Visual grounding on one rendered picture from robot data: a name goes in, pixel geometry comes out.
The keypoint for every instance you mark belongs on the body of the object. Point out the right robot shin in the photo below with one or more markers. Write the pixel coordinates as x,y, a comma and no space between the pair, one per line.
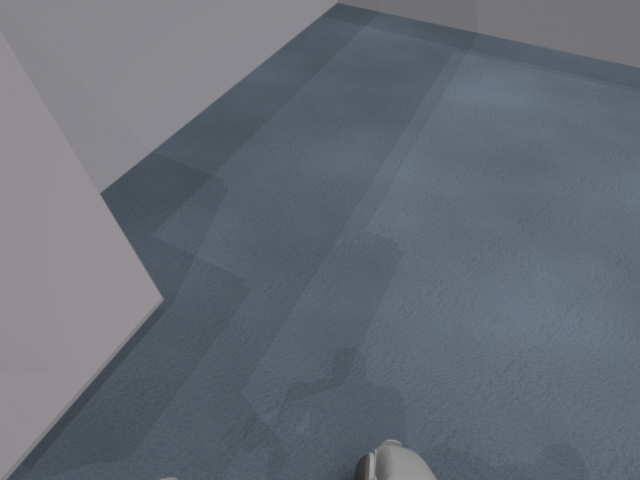
390,442

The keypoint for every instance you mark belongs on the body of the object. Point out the fridge door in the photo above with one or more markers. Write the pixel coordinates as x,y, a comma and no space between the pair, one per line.
71,286

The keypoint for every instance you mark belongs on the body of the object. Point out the right robot thigh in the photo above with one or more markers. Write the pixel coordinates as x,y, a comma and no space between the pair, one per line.
396,463

